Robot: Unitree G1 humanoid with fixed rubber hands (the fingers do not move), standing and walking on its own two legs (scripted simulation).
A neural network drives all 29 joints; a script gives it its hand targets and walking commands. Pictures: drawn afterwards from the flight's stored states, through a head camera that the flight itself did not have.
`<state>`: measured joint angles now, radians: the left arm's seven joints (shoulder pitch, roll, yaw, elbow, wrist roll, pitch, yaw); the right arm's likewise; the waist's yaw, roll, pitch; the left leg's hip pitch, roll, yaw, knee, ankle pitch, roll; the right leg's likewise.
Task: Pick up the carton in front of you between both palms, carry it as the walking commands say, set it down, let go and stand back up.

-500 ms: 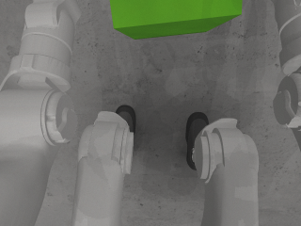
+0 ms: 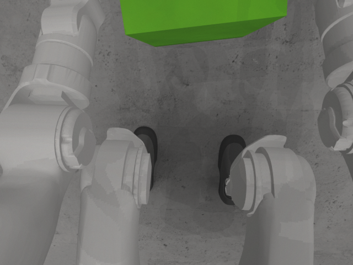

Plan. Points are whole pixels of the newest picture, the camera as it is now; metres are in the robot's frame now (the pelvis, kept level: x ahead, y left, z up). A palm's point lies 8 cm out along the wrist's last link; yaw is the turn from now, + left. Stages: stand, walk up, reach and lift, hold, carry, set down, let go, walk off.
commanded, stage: reach and lift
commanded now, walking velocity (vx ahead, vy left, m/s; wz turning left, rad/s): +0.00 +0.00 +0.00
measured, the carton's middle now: out of the picture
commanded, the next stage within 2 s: none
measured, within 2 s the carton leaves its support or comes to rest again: leaves its support in 0.48 s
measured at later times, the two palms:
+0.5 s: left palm out of the picture +0.56 +0.14 -0.16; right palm out of the picture +0.58 -0.16 -0.17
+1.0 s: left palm out of the picture +0.51 +0.14 +0.04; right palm out of the picture +0.51 -0.16 +0.04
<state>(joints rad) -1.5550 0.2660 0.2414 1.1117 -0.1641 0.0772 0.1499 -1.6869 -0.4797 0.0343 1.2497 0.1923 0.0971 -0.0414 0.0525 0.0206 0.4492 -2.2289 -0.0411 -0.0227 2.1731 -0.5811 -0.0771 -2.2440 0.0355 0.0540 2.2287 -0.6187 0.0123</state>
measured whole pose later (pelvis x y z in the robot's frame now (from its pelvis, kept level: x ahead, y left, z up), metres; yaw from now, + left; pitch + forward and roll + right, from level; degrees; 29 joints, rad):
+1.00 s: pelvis -0.02 +0.01 +0.11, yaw -3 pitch +44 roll +1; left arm -1.17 -0.02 0.58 0.67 0.25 0.40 0.07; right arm -1.27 -0.10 -0.46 0.83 -0.27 0.38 -0.01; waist 0.03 0.00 -0.07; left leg -2.08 -0.11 -0.10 1.77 -0.46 -0.10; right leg -2.09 0.12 0.10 1.79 -0.47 0.06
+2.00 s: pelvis +0.08 +0.01 +0.36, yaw -4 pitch +17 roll +0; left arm -0.40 -0.15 0.36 0.52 0.23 0.38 0.04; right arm -0.42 0.13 -0.34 0.54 -0.24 0.38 -0.02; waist 0.01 0.00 -0.18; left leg -0.78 -0.06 -0.14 0.81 -0.34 -0.03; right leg -0.77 0.07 0.14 0.81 -0.34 0.03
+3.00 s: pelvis +0.10 +0.01 +0.41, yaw -4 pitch -4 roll +0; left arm -0.28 -0.16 0.25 0.32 0.29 0.66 0.00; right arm -0.28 0.16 -0.25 0.33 -0.29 0.66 0.00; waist 0.00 0.00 -0.01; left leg -0.12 -0.03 -0.14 0.39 -0.20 -0.02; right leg -0.12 0.04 0.14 0.39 -0.21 0.01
